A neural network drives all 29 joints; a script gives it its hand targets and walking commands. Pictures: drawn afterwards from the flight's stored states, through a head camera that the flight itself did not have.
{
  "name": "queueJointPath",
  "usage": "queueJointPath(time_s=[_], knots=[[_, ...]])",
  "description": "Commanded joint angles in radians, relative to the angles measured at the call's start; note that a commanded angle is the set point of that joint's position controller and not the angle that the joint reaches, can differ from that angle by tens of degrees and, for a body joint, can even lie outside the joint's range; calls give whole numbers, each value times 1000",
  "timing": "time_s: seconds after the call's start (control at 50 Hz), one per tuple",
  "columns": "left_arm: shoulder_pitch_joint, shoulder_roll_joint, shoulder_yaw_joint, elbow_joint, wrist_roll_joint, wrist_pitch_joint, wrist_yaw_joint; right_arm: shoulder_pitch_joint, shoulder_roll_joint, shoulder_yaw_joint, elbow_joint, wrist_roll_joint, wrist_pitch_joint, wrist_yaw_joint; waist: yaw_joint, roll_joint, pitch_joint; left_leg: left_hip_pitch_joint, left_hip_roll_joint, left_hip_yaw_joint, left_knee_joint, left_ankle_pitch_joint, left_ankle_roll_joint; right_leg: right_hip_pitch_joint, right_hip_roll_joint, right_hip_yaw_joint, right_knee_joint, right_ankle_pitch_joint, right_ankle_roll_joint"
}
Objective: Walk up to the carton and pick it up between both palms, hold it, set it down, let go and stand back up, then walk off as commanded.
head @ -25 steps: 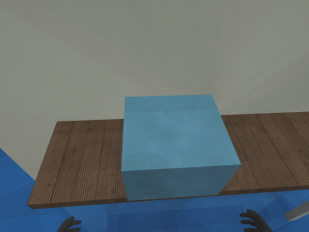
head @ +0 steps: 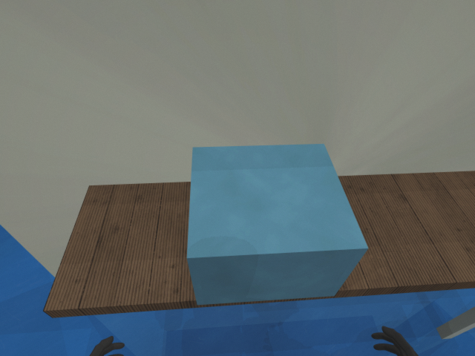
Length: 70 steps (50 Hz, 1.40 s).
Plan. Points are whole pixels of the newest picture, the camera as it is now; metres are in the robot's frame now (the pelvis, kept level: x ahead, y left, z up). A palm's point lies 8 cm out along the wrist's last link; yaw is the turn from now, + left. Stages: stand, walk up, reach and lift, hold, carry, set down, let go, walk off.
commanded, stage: walk up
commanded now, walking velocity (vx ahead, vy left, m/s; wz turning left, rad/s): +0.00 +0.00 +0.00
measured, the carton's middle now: (263, 221) +0.38 -0.05 +0.00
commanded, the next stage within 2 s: none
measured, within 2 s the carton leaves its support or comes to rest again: neither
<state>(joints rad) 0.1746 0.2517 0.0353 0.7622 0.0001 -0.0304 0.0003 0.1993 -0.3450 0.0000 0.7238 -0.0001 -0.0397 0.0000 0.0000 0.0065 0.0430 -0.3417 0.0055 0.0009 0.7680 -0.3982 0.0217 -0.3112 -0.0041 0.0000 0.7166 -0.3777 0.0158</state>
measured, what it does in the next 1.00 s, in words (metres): walks backwards: right foot, then left foot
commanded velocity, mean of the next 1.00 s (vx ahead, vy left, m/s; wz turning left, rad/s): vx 0.00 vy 0.00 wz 0.00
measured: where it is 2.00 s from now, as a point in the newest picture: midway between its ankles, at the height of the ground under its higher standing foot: outside the picture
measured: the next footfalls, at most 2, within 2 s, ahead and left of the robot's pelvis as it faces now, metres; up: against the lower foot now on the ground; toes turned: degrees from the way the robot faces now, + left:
right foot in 0.48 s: -0.02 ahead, -0.17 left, +0.00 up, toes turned -1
left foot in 0.88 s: -0.04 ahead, +0.06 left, +0.00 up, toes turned +4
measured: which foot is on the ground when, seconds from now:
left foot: down 0.00-0.48, up 0.50-0.86, down 0.88-1.00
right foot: down 0.00-0.22, up 0.24-0.46, down 0.48-1.00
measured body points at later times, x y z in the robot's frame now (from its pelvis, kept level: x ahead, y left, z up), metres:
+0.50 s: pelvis -0.07 -0.06 -0.03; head +0.00 -0.07 +0.41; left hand +0.07 +0.23 -0.15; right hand +0.05 -0.41 -0.12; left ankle +0.01 +0.10 -0.71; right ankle -0.07 -0.17 -0.72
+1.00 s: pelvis -0.11 -0.07 -0.03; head -0.08 -0.05 +0.42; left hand -0.02 +0.23 -0.15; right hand +0.02 -0.39 -0.12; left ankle -0.07 +0.04 -0.71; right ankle -0.07 -0.16 -0.71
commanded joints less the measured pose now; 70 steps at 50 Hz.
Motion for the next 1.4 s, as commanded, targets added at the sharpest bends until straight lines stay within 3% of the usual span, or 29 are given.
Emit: queueJointPath(time_s=[0.0,0.14,0.16,0.2,0.24,0.3,0.38,0.42,0.44,0.46,0.48,0.52,0.54,0.58,0.64,0.7,0.8,0.86,0.88,0.92,0.94,1.06,1.08,1.12,1.16,1.22,1.26,1.32,1.38], knots=[[-85,252,57,-18,1,-24,2,-80,-213,-71,-26,-23,-32,-20,9,35,-69,28,106,-151,-214,309,68,67,-84,92,-129,262,-101],[-65,294,68,32,10,-17,5,-58,-198,-71,-6,-23,-36,-12,2,-8,-122,75,94,-134,-230,335,64,66,-77,81,-112,233,-99],[-134,324,78,-73,37,29,-10,81,-342,-103,0,-14,-34,-50,-40,-60,12,32,180,-298,-199,652,125,-97,-18,30,129,354,-71],[-141,277,85,-132,47,76,-9,205,-376,-124,8,-6,-31,-79,-83,129,28,121,383,-509,-281,941,288,-290,40,36,433,-212,-46],[-96,287,93,-125,42,96,-13,161,-382,-131,-35,-5,-26,-106,-51,17,14,18,435,-618,-320,750,364,-270,-22,115,578,-235,-41],[-78,280,115,-121,41,96,-36,33,-379,-125,-50,-21,-33,-128,17,39,4,-49,374,-503,-244,592,287,-213,-73,162,527,-197,-58],[-21,289,136,-109,46,98,-50,53,-390,-127,-62,-29,-19,-110,7,120,-58,-29,324,-424,-191,496,264,-115,-50,78,309,-206,-66],[93,276,143,-57,40,79,-46,-41,-363,-106,-65,-28,-13,-108,96,167,-119,-188,195,-307,-20,454,185,181,-52,82,-109,-83,-103],[166,331,159,-32,60,64,-34,6,-257,-71,-50,-19,-6,-104,125,-79,-145,-242,48,-167,247,289,83,280,-113,206,-256,84,-108],[117,413,160,-38,65,64,-27,29,-180,-47,-74,2,-7,-116,90,-347,-77,-479,-113,-111,371,-305,17,279,-271,428,-244,508,-128],[74,440,171,-74,53,58,-26,-18,-232,-71,-83,-3,-6,-123,102,-199,-130,-423,-83,-194,454,-290,7,197,-344,484,-243,579,-231],[-26,434,153,-73,42,56,-4,10,-305,-101,-54,-10,-5,-125,63,-144,6,-418,-62,-189,479,-225,-14,86,-342,563,-376,346,-128],[-35,392,147,-79,49,50,1,22,-319,-102,-11,-7,0,-115,62,-106,18,-374,-54,-149,498,-149,-2,85,-324,464,-342,280,-120],[-27,362,151,-86,45,51,4,100,-307,-89,23,2,8,-106,36,-103,5,-378,-44,-121,459,-104,1,172,-264,383,-255,324,-91],[-2,392,164,-91,47,38,8,100,-325,-98,29,-10,12,-96,78,-142,-36,-393,-56,-134,453,-80,-7,222,-282,439,-331,-43,-85],[46,361,151,-81,34,33,17,85,-303,-92,33,-20,11,-84,82,-180,-4,-352,-38,-94,385,-88,-6,174,-280,352,-266,152,-122],[58,387,152,-58,33,25,12,78,-316,-96,49,-24,-2,-78,65,-182,3,-289,-3,-46,202,-146,-1,172,-303,426,-237,182,-167],[-68,375,128,-75,28,28,-3,172,-299,-94,90,-34,-24,-64,-34,-123,-54,44,-1,-24,4,-30,40,-83,-291,319,-172,-23,-214],[-74,352,122,-89,22,30,-6,197,-322,-116,97,-35,-38,-64,-46,-96,-28,150,20,-128,-107,-15,81,-200,-212,207,-77,-64,-158],[-79,282,110,-81,23,35,-6,189,-386,-126,68,-45,-53,-59,-46,118,-47,144,262,-716,-381,-195,246,-299,13,19,258,-219,-57],[-43,317,120,-70,27,40,-5,117,-410,-117,49,-49,-54,-63,-24,159,-67,102,296,-847,-399,-117,310,-267,14,96,328,-309,-56],[43,321,119,-27,21,7,-14,-2,-325,-84,13,-35,-48,-59,42,132,-59,-140,147,-523,-154,94,188,51,-36,139,5,-103,-89],[47,331,117,-5,28,2,-16,-38,-290,-75,9,-39,-44,-58,72,52,-41,-243,88,-393,-122,59,124,120,-70,148,-70,-92,-117],[87,394,140,13,42,-8,-11,-27,-240,-63,36,-28,-35,-51,89,-131,-30,-333,-45,-151,91,-36,37,186,-252,414,-310,-316,-155],[10,425,141,-7,40,-14,-10,18,-305,-89,47,-25,-35,-57,50,-136,44,-254,-16,-75,248,-188,23,12,-388,523,-345,-181,-249],[-51,364,126,-46,24,-11,-15,105,-276,-89,51,-24,-61,-45,-8,-67,-30,-67,-5,-34,64,-22,52,-52,-289,322,-218,-60,-224],[-90,325,101,-43,28,-3,-17,158,-298,-97,79,-33,-71,-51,-26,-52,-18,70,52,-226,-140,43,80,-183,-143,149,-74,-9,-130],[-77,317,99,-31,12,15,-10,106,-390,-108,75,-35,-70,-55,-32,73,-69,24,260,-705,-330,-43,249,-200,-4,48,236,-238,-59],[30,303,105,-15,6,9,-15,-4,-345,-86,35,-45,-59,-64,44,88,-15,-98,209,-616,-265,-2,233,-90,-26,93,130,-197,-79]])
